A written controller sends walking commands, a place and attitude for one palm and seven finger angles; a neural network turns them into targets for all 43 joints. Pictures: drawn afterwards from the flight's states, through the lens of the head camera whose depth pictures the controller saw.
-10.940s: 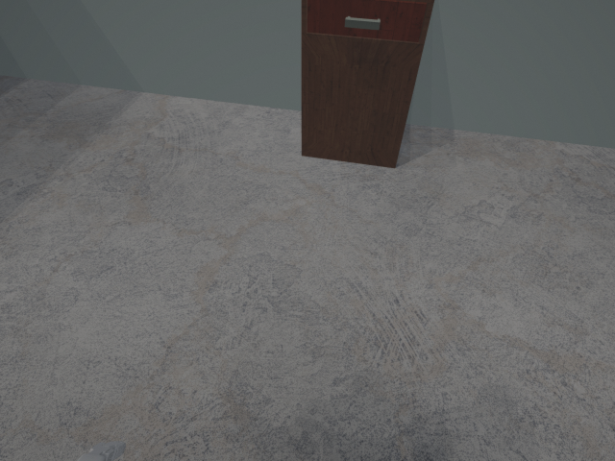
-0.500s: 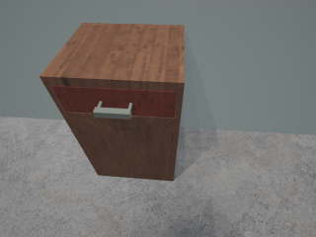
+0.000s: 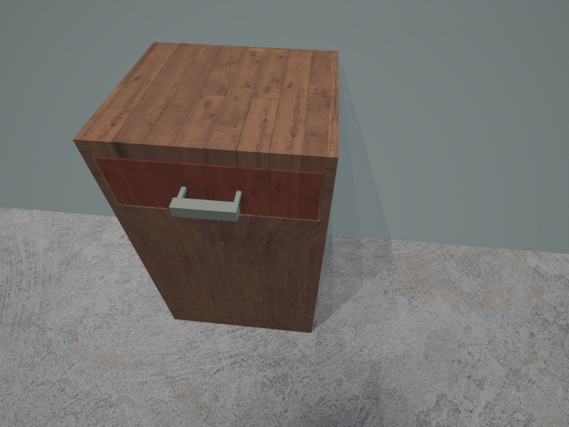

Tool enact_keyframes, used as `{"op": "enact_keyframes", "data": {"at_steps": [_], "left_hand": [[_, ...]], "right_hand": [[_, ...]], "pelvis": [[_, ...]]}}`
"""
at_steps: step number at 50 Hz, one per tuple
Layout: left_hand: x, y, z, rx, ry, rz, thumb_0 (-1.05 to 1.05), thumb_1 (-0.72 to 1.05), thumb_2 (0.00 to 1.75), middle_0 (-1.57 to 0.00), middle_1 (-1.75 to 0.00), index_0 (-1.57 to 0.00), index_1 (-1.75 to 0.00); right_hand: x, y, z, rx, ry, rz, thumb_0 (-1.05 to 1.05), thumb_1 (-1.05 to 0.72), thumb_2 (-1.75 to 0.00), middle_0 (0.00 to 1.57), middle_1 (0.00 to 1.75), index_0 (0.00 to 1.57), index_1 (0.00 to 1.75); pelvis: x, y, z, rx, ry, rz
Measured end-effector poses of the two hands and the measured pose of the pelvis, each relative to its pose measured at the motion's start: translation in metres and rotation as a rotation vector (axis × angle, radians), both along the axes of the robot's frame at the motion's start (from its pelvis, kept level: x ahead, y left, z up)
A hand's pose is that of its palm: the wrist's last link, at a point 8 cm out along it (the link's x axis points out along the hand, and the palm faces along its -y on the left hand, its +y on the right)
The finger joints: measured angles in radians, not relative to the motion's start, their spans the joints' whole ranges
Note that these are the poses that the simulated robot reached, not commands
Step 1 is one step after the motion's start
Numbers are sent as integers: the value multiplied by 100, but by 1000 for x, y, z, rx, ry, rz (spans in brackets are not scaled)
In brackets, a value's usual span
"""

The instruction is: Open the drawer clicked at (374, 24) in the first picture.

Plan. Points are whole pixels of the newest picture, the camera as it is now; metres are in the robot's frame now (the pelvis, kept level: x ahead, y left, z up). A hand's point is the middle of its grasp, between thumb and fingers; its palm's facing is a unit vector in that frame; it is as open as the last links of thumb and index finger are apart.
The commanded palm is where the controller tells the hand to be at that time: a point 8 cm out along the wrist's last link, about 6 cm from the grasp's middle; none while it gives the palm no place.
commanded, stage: look again from close up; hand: left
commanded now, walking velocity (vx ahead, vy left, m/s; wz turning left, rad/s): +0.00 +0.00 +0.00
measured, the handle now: (207, 201) +0.54 +0.20 -0.05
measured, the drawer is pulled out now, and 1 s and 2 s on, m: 0.00 0.00 0.00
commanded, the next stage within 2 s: raise the hand with hooked fingers in 0.20 s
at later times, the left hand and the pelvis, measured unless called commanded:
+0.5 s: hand (144, 402) +0.16 +0.21 -0.06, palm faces -0.09 -0.67 -0.74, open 7.5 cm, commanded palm +0.12 +0.22 -0.04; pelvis -0.01 +0.01 -0.01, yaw +0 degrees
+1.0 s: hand (124, 368) +0.20 +0.24 -0.03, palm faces +0.07 -0.09 -0.99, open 10.3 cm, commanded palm +0.17 +0.23 +0.02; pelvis -0.04 +0.00 -0.04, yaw +1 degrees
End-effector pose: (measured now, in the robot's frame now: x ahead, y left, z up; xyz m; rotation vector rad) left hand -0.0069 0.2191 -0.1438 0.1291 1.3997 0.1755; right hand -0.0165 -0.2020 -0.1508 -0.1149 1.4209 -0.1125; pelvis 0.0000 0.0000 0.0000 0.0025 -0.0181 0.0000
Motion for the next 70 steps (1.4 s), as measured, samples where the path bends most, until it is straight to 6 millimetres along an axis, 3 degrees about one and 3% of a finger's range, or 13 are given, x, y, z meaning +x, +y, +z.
{"op": "enact_keyframes", "data": {"at_steps": [17,22,25,27,30,33,39,44,50,55,59,64,70], "left_hand": [[9,2,2,14,-11,-45,2,93,90,-21,-30,-20,-30],[102,28,82,333,-486,-299,4,92,88,-21,-32,-20,-32],[156,23,131,582,-729,-559,3,87,86,-21,-34,-20,-34],[178,13,154,742,-850,-711,3,83,85,-21,-36,-20,-37],[184,-7,163,871,-950,-883,2,76,83,-21,-40,-20,-40],[168,-21,151,909,-976,-995,1,69,80,-22,-44,-21,-44],[128,-8,126,1044,-912,-1064,0,53,74,-24,-53,-24,-53],[140,18,137,1172,-911,-996,0,40,69,-26,-61,-26,-61],[180,25,167,1175,-896,-963,0,26,63,-27,-70,-27,-70],[196,16,181,1097,-904,-1044,0,15,58,-28,-77,-27,-77],[200,16,187,1081,-929,-1094,0,6,54,-28,-83,-28,-83],[207,25,198,1126,-958,-1073,0,-5,49,-29,-91,-29,-91],[222,31,214,1165,-959,-1030,0,-19,43,-30,-100,-30,-100]], "right_hand": [[6,-4,3,-23,-10,-9,0,-91,-90,20,29,20,30],[56,-28,14,-108,-357,-10,2,-94,-90,20,30,20,30],[103,-41,25,-127,-546,51,2,-93,-90,20,30,20,30],[135,-47,38,-133,-652,81,2,-93,-90,20,30,20,30],[176,-51,60,-129,-754,121,2,-92,-90,20,29,20,30],[208,-48,76,-123,-805,185,1,-92,-90,20,29,20,30],[244,-24,73,-100,-805,317,1,-91,-90,20,29,20,30],[238,3,43,-40,-745,338,1,-91,-90,20,29,20,30],[191,25,19,35,-605,275,1,-91,-90,20,30,20,30],[151,20,14,32,-501,214,1,-91,-90,21,30,20,30],[133,2,13,-11,-446,184,1,-91,-90,21,30,21,30],[132,-20,17,-73,-430,165,1,-91,-90,21,30,20,30],[158,-29,30,-103,-489,161,1,-91,-90,20,30,20,30]], "pelvis": [[5,3,-1,-8,6,-6],[-2,7,-6,13,36,2],[-11,8,-12,20,85,0],[-16,8,-16,25,111,-19],[-22,6,-22,36,141,-48],[-28,4,-29,44,161,-56],[-35,-3,-45,43,201,-27],[-40,-3,-55,19,194,12],[-40,2,-43,5,157,18],[-35,7,-30,9,141,1],[-32,11,-25,11,137,-5],[-28,13,-22,10,134,-3],[-24,14,-18,10,118,3]]}}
